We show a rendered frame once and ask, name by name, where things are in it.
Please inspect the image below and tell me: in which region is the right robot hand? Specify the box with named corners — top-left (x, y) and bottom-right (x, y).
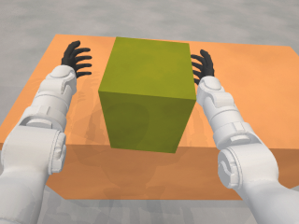
top-left (191, 49), bottom-right (215, 85)

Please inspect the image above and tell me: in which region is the carton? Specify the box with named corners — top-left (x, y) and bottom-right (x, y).
top-left (98, 36), bottom-right (197, 154)

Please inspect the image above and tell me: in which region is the right robot upper arm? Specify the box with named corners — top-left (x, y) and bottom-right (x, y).
top-left (218, 143), bottom-right (299, 224)

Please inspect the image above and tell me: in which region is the robot left forearm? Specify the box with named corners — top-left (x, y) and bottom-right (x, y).
top-left (1, 64), bottom-right (77, 170)

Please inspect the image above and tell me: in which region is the pedestal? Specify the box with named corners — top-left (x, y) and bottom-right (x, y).
top-left (0, 34), bottom-right (299, 201)

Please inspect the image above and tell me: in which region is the robot right forearm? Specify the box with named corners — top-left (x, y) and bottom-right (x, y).
top-left (196, 76), bottom-right (279, 176)

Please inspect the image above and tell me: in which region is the left robot upper arm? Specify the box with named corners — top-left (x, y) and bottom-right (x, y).
top-left (0, 125), bottom-right (66, 224)

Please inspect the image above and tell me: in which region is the left robot hand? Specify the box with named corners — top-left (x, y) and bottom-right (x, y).
top-left (61, 40), bottom-right (92, 78)

